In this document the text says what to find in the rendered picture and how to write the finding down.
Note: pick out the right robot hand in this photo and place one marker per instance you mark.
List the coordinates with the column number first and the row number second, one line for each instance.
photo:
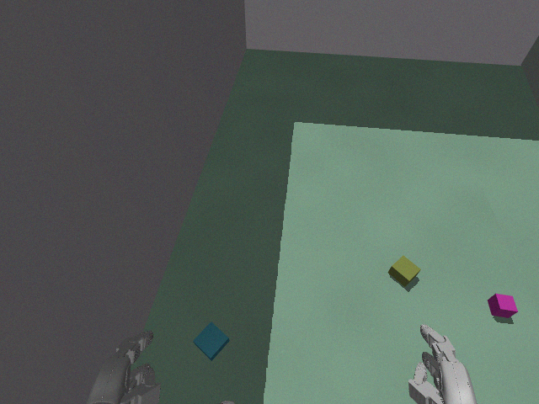
column 451, row 378

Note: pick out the left robot hand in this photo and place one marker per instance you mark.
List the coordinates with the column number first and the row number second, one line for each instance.
column 117, row 384

